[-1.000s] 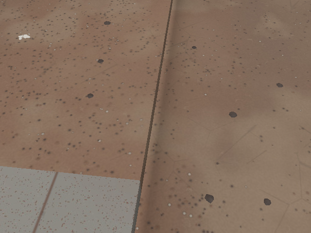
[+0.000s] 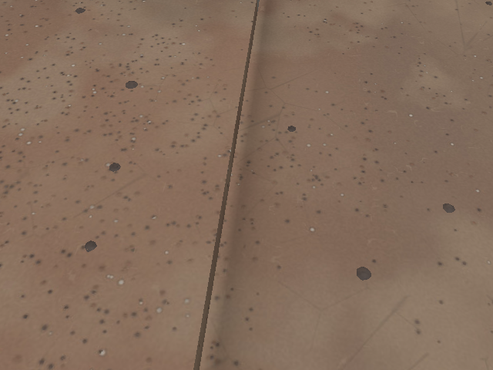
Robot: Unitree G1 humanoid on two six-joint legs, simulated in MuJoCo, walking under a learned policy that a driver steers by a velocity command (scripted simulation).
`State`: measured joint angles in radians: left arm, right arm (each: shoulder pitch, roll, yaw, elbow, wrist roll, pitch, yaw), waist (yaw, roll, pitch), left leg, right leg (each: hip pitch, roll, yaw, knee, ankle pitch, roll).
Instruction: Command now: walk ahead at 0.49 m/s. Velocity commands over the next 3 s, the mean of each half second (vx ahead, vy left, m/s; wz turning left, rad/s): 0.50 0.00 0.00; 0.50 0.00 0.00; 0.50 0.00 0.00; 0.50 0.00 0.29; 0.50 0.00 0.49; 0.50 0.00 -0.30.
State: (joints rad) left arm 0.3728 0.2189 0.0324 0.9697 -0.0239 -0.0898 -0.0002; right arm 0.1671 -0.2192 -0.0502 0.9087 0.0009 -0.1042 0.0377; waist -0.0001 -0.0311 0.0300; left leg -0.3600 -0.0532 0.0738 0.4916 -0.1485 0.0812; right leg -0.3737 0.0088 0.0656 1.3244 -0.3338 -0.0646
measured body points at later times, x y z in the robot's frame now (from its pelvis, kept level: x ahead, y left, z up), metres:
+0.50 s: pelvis +0.28 -0.10 -0.01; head +0.32 -0.11 +0.44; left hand +0.45 +0.15 -0.11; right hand +0.25 -0.36 -0.15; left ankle +0.11 +0.06 -0.65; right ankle +0.37 -0.20 -0.73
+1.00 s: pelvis +0.55 -0.09 -0.01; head +0.58 -0.08 +0.44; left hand +0.49 +0.16 -0.15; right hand +0.76 -0.31 -0.11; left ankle +0.69 +0.01 -0.73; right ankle +0.37 -0.20 -0.73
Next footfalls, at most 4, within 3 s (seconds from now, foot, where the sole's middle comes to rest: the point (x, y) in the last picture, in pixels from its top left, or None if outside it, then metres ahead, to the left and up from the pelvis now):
0.42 right None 0.41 -0.20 -0.77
1.00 left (247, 283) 0.73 0.01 -0.77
1.60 right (330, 198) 1.06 -0.27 -0.77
1.96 left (248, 149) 1.20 0.01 -0.68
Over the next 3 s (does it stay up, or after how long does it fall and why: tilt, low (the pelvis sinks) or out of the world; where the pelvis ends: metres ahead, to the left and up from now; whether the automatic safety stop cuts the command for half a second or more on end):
stays up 1.63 -0.01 0.00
